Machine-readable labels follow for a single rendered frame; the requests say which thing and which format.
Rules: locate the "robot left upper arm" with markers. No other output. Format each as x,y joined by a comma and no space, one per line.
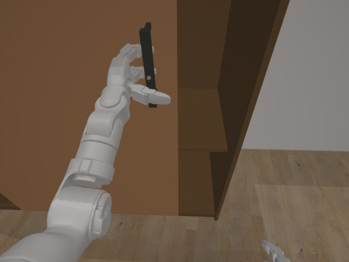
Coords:
78,216

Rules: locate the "left robot forearm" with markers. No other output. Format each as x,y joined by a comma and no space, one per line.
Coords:
93,165

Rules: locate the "robot left hand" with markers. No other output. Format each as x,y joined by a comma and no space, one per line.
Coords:
120,73

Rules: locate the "robot right hand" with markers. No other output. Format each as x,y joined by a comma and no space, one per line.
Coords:
275,253

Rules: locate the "handle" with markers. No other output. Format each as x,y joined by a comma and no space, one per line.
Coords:
147,55

